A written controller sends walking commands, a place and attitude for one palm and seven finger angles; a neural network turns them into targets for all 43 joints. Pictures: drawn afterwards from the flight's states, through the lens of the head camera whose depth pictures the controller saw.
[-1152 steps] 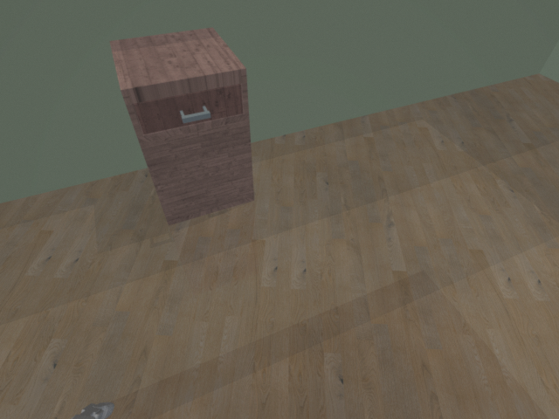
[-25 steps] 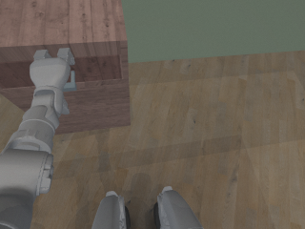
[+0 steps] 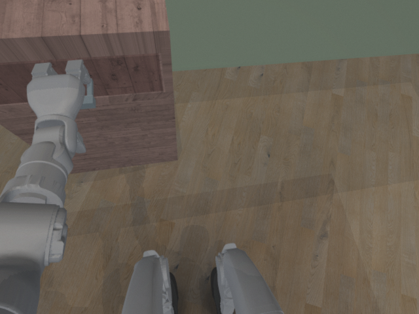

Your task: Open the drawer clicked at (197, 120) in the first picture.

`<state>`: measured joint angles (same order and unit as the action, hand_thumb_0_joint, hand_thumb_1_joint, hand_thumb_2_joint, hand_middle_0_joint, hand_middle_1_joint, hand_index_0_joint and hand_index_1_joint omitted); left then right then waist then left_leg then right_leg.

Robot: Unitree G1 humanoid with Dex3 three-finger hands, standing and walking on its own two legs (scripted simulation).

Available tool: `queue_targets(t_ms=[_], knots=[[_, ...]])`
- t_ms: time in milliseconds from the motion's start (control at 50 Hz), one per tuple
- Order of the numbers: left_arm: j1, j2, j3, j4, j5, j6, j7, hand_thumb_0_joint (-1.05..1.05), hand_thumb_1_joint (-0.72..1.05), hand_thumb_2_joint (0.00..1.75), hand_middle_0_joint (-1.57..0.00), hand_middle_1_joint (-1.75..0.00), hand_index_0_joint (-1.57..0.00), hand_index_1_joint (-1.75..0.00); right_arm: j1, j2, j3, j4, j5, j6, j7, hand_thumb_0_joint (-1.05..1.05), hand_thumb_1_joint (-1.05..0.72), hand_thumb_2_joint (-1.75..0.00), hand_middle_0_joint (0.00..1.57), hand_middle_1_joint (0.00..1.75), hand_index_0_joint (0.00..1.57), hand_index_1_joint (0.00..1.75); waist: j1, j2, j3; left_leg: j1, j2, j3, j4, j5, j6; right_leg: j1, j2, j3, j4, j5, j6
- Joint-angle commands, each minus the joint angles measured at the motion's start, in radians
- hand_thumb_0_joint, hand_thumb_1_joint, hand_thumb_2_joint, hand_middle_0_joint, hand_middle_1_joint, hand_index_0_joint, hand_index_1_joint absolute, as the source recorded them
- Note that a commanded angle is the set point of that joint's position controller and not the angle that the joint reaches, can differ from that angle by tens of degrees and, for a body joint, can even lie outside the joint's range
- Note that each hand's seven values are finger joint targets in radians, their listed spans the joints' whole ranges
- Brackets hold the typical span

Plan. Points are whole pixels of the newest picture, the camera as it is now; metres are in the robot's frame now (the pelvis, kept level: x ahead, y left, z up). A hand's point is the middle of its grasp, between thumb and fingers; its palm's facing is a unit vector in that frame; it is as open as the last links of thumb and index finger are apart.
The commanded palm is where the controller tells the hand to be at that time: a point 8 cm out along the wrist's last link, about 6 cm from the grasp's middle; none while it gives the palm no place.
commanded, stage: lower the fingers behind the handle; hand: left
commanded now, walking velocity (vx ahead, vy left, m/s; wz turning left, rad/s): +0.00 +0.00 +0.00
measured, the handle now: (68, 94) +0.56 +0.25 -0.05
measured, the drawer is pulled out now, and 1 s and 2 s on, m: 0.00 0.00 0.00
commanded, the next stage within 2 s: lift the fingers back up to retry in 1.02 s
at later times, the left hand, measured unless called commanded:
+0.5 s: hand (68, 111) +0.52 +0.24 -0.05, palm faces -0.01 -0.02 -1.00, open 13.9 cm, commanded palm +0.51 +0.21 -0.03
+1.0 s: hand (69, 112) +0.52 +0.24 -0.05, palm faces -0.02 -0.01 -1.00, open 14.0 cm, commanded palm +0.51 +0.20 -0.03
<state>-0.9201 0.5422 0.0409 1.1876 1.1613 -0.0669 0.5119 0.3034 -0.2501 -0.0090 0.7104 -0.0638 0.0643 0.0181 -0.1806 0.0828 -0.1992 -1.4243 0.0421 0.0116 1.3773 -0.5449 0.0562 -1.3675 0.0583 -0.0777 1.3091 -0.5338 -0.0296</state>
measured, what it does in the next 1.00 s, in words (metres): stands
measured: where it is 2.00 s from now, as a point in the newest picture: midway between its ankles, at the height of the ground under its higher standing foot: (197, 311)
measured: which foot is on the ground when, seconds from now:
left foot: down 0.00-1.00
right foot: down 0.00-1.00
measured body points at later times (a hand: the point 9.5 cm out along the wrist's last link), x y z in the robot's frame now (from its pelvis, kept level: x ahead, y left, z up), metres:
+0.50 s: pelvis -0.01 +0.01 -0.03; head +0.17 +0.04 +0.38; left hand +0.52 +0.24 +0.00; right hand +0.00 -0.26 -0.14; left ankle +0.03 +0.09 -0.59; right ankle +0.03 -0.11 -0.59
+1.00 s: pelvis -0.03 +0.01 -0.04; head +0.15 +0.03 +0.36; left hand +0.52 +0.24 +0.00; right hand -0.02 -0.26 -0.16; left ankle +0.03 +0.09 -0.59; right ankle +0.03 -0.11 -0.59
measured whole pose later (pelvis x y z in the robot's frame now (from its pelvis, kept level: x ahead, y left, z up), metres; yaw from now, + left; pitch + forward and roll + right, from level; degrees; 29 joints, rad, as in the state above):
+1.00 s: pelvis -0.03 +0.01 -0.04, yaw -1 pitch +35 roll -6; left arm -1.05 0.59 -0.02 1.17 1.13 0.01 0.39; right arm 0.32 -0.25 0.03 0.67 -0.04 0.05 0.01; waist -0.19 0.08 -0.21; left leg -1.62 0.04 0.01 1.54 -0.55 0.08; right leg -1.55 0.04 -0.09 1.48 -0.54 -0.02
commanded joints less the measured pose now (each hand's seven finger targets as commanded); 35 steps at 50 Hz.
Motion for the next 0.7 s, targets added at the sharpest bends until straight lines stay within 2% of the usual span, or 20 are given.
queue_targets(t_ms=[0, 20, 60, 120, 160, 200, 220, 280, 320, 360, 380, 400, 440, 500, 540, 560, 580, 600, 660, 680], knots=[[-0.406, 0.243, 0.028, -0.165, 0.001, 0.041, 0.029, 0.0, -0.5, 0.3, -0.3, -1.2, -0.3, -1.2, 0.196, -0.182, -0.06, -0.036, 0.001, -0.007, -0.005, 0.0, -0.9, -0.9, 0.2, 0.3, 0.2, 0.3, -0.027, 0.083, -0.577, 0.445, -0.019, -0.063, -0.12, 0.366, -0.003, 0.236, 0.022, 0.034, -0.149, 0.292, -0.006], [-0.398, 0.235, 0.022, -0.175, -0.002, 0.041, 0.018, 0.0, -0.5, 0.3, -0.3, -1.2, -0.3, -1.2, 0.196, -0.181, -0.061, -0.038, 0.002, -0.008, -0.005, 0.0, -0.9, -0.9, 0.2, 0.3, 0.2, 0.3, -0.022, 0.098, -0.595, 0.464, -0.02, -0.065, -0.118, 0.372, -0.005, 0.237, 0.023, 0.033, -0.146, 0.292, -0.007], [-0.431, 0.206, 0.001, -0.207, -0.012, 0.026, 0.0, 0.0, -0.5, 0.3, -0.3, -1.2, -0.3, -1.2, 0.205, -0.179, -0.068, -0.03, 0.003, -0.011, -0.005, 0.0, -0.9, -0.9, 0.2, 0.3, 0.2, 0.3, -0.037, 0.117, -0.632, 0.507, -0.016, -0.078, -0.112, 0.393, -0.005, 0.211, 0.021, 0.031, -0.144, 0.292, -0.005], [-0.383, 0.214, -0.003, -0.113, -0.014, 0.051, -0.023, 0.0, -0.5, 0.3, -0.3, -1.2, -0.3, -1.2, 0.205, -0.182, -0.055, -0.021, 0.006, -0.006, -0.009, 0.0, -0.9, -0.9, 0.2, 0.3, 0.2, 0.3, -0.045, 0.056, -0.507, 0.409, -0.018, -0.07, -0.108, 0.311, 0.002, 0.189, 0.024, 0.027, -0.148, 0.236, -0.005], [-0.408, 0.214, -0.012, -0.132, -0.012, 0.043, -0.036, 0.0, -0.5, 0.3, -0.3, -1.2, -0.3, -1.2, 0.202, -0.18, -0.053, -0.028, 0.008, -0.008, -0.01, 0.0, -0.9, -0.9, 0.2, 0.3, 0.2, 0.3, -0.046, 0.089, -0.529, 0.415, -0.019, -0.07, -0.103, 0.311, 0.002, 0.171, 0.022, 0.029, -0.139, 0.231, -0.006], [-0.368, 0.217, -0.006, -0.121, -0.011, 0.037, -0.048, 0.0, -0.5, 0.3, -0.3, -1.2, -0.3, -1.2, 0.201, -0.178, -0.049, -0.034, 0.006, -0.006, -0.011, 0.0, -0.9, -0.9, 0.2, 0.3, 0.2, 0.3, -0.032, 0.084, -0.525, 0.393, -0.021, -0.066, -0.091, 0.325, 0.002, 0.179, 0.023, 0.03, -0.127, 0.249, -0.01], [-0.34, 0.21, -0.007, -0.106, -0.01, 0.035, -0.054, 0.0, -0.5, 0.3, -0.3, -1.2, -0.3, -1.2, 0.202, -0.178, -0.049, -0.035, 0.005, -0.003, -0.011, 0.0, -0.9, -0.9, 0.2, 0.3, 0.2, 0.3, -0.031, 0.067, -0.512, 0.391, -0.018, -0.07, -0.089, 0.324, 0.001, 0.171, 0.024, 0.024, -0.121, 0.246, -0.011], [-0.326, 0.166, -0.037, -0.102, -0.007, 0.02, -0.068, 0.0, -0.5, 0.3, -0.3, -1.2, -0.3, -1.2, 0.194, -0.172, -0.049, -0.045, 0.005, -0.001, -0.009, 0.0, -0.9, -0.9, 0.2, 0.3, 0.2, 0.3, -0.033, 0.084, -0.465, 0.373, -0.017, -0.073, -0.082, 0.302, -0.001, 0.122, 0.024, 0.019, -0.111, 0.213, -0.014], [-0.321, 0.178, -0.031, -0.086, 0.001, 0.017, -0.066, 0.0, -0.5, 0.3, -0.3, -1.2, -0.3, -1.2, 0.192, -0.176, -0.047, -0.047, 0.005, 0.0, -0.01, 0.0, -0.9, -0.9, 0.2, 0.3, 0.2, 0.3, -0.035, 0.069, -0.448, 0.343, -0.015, -0.076, -0.075, 0.269, -0.001, 0.097, 0.024, 0.018, -0.1, 0.183, -0.015], [-0.349, 0.162, -0.044, -0.109, 0.005, 0.011, -0.064, 0.0, -0.5, 0.3, -0.3, -1.2, -0.3, -1.2, 0.195, -0.177, -0.049, -0.048, 0.004, 0.002, -0.009, 0.0, -0.9, -0.9, 0.2, 0.3, 0.2, 0.3, -0.043, 0.087, -0.457, 0.36, -0.011, -0.085, -0.07, 0.278, -0.003, 0.063, 0.023, 0.015, -0.086, 0.18, -0.014], [-0.334, 0.168, -0.034, -0.107, 0.009, 0.013, -0.061, 0.0, -0.5, 0.3, -0.3, -1.2, -0.3, -1.2, 0.195, -0.178, -0.051, -0.05, 0.003, 0.004, -0.008, 0.0, -0.9, -0.9, 0.2, 0.3, 0.2, 0.3, -0.031, 0.094, -0.464, 0.367, -0.011, -0.09, -0.07, 0.274, -0.008, 0.053, 0.023, 0.01, -0.077, 0.17, -0.018], [-0.341, 0.155, -0.043, -0.112, 0.008, 0.014, -0.058, 0.0, -0.5, 0.3, -0.3, -1.2, -0.3, -1.2, 0.194, -0.178, -0.052, -0.051, 0.003, 0.003, -0.006, 0.0, -0.9, -0.9, 0.2, 0.3, 0.2, 0.3, -0.035, 0.101, -0.478, 0.374, -0.01, -0.093, -0.067, 0.276, -0.008, 0.038, 0.023, 0.011, -0.074, 0.168, -0.018], [-0.338, 0.151, -0.038, -0.093, 0.003, 0.023, -0.058, 0.0, -0.5, 0.3, -0.3, -1.2, -0.3, -1.2, 0.195, -0.179, -0.054, -0.047, 0.002, 0.003, -0.005, 0.0, -0.9, -0.9, 0.2, 0.3, 0.2, 0.3, -0.041, 0.079, -0.465, 0.366, -0.006, -0.101, -0.063, 0.264, -0.008, 0.019, 0.021, 0.007, -0.065, 0.156, -0.017], [-0.354, 0.139, -0.053, -0.105, 0.002, 0.036, -0.057, 0.0, -0.5, 0.3, -0.3, -1.2, -0.3, -1.2, 0.198, -0.183, -0.055, -0.052, 0.004, 0.005, -0.005, 0.0, -0.9, -0.9, 0.2, 0.3, 0.2, 0.3, -0.04, 0.095, -0.488, 0.373, -0.005, -0.114, -0.061, 0.246, -0.014, -0.006, 0.02, 0.001, -0.048, 0.137, -0.017], [-0.36, 0.118, -0.067, -0.055, -0.005, 0.057, -0.063, 0.0, -0.5, 0.3, -0.3, -1.2, -0.3, -1.2, 0.198, -0.181, -0.052, -0.045, 0.006, 0.003, -0.002, 0.0, -0.9, -0.9, 0.2, 0.3, 0.2, 0.3, -0.059, 0.07, -0.444, 0.338, -0.004, -0.115, -0.058, 0.204, -0.011, -0.031, 0.018, -0.003, -0.046, 0.112, -0.016], [-0.37, 0.154, -0.048, -0.057, -0.005, 0.06, -0.063, 0.0, -0.5, 0.3, -0.3, -1.2, -0.3, -1.2, 0.203, -0.189, -0.048, -0.047, 0.008, 0.002, -0.006, 0.0, -0.9, -0.9, 0.2, 0.3, 0.2, 0.3, -0.057, 0.056, -0.439, 0.317, -0.005, -0.115, -0.056, 0.188, -0.009, -0.028, 0.016, -0.003, -0.04, 0.106, -0.013], [-0.366, 0.155, -0.053, -0.054, 0.0, 0.067, -0.066, 0.0, -0.5, 0.3, -0.3, -1.2, -0.3, -1.2, 0.2, -0.19, -0.047, -0.048, 0.008, 0.001, -0.007, 0.0, -0.9, -0.9, 0.2, 0.3, 0.2, 0.3, -0.052, 0.064, -0.447, 0.312, -0.006, -0.115, -0.052, 0.18, -0.01, -0.033, 0.019, -0.001, -0.035, 0.098, -0.015], [-0.377, 0.136, -0.072, -0.044, -0.001, 0.076, -0.07, 0.0, -0.5, 0.3, -0.3, -1.2, -0.3, -1.2, 0.197, -0.189, -0.046, -0.049, 0.01, 0.0, -0.007, 0.0, -0.9, -0.9, 0.2, 0.3, 0.2, 0.3, -0.061, 0.062, -0.441, 0.305, -0.007, -0.116, -0.052, 0.159, -0.009, -0.045, 0.018, -0.001, -0.037, 0.085, -0.014], [-0.405, 0.171, -0.057, -0.061, -0.001, 0.086, -0.084, 0.0, -0.5, 0.3, -0.3, -1.2, -0.3, -1.2, 0.204, -0.194, -0.042, -0.054, 0.014, -0.003, -0.008, 0.0, -0.9, -0.9, 0.2, 0.3, 0.2, 0.3, -0.053, 0.097, -0.472, 0.317, -0.007, -0.123, -0.057, 0.144, -0.013, -0.048, 0.014, -0.004, -0.025, 0.074, -0.016], [-0.415, 0.165, -0.066, -0.062, -0.001, 0.092, -0.089, 0.0, -0.5, 0.3, -0.3, -1.2, -0.3, -1.2, 0.202, -0.192, -0.042, -0.052, 0.015, -0.004, -0.011, 0.0, -0.9, -0.9, 0.2, 0.3, 0.2, 0.3, -0.062, 0.082, -0.464, 0.317, -0.005, -0.124, -0.057, 0.135, -0.011, -0.052, 0.016, -0.004, -0.027, 0.071, -0.015]])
